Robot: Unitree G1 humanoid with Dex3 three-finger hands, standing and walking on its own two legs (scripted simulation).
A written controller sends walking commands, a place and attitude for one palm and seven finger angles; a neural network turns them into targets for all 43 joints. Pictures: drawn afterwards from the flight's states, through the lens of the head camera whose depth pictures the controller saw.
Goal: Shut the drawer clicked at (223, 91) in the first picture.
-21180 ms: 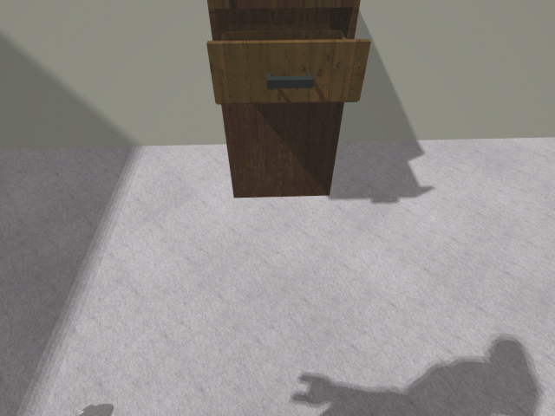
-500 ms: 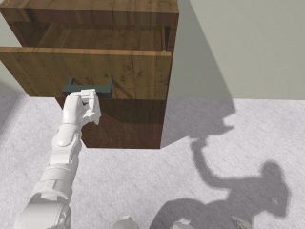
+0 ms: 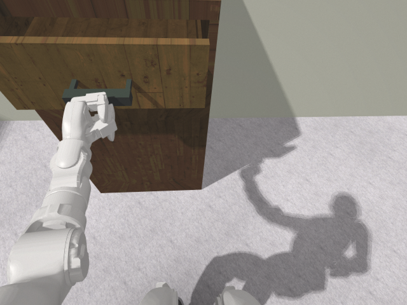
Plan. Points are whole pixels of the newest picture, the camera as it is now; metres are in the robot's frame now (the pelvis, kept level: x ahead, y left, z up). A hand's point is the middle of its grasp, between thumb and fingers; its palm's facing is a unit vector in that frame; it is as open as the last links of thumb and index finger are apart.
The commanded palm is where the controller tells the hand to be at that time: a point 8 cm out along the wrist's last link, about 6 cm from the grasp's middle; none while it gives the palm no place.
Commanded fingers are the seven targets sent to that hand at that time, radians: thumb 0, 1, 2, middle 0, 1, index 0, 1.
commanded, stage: push the drawer shut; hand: left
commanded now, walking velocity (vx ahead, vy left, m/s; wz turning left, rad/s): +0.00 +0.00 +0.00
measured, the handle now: (100, 90) +0.54 +0.19 +0.08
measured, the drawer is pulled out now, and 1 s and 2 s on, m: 0.08 0.00 0.00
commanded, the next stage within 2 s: pull the fist back off the drawer in 0.98 s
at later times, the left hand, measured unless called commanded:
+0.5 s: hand (115, 100) +0.52 +0.16 +0.07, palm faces +0.01 -1.00 -0.02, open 3.5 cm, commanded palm +0.51 +0.21 +0.08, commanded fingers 0.00 0.90 0.90 -1.40 -1.60 -1.40 -1.60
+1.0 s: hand (112, 90) +0.55 +0.17 +0.07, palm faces +0.02 -1.00 -0.04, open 3.4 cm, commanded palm +0.57 +0.20 +0.08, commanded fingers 0.00 0.90 0.90 -1.40 -1.60 -1.40 -1.60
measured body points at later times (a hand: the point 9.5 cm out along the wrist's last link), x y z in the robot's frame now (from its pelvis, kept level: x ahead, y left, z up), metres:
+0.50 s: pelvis +0.00 +0.01 -0.01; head +0.11 +0.02 +0.43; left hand +0.51 +0.21 +0.08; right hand -0.02 -0.26 -0.12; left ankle +0.03 +0.08 -0.69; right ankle -0.01 -0.09 -0.69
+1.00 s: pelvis -0.01 +0.02 -0.02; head +0.13 +0.04 +0.41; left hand +0.54 +0.22 +0.08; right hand -0.06 -0.24 -0.12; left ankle +0.03 +0.08 -0.69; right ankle -0.01 -0.09 -0.69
